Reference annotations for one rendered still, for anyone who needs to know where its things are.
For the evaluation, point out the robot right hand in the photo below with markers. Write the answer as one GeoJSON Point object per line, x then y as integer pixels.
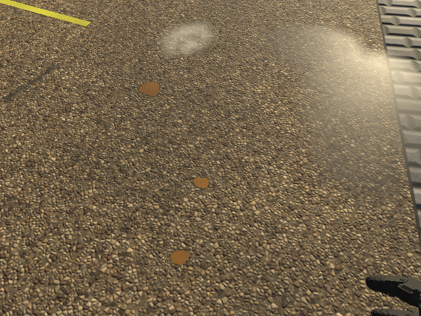
{"type": "Point", "coordinates": [405, 287]}

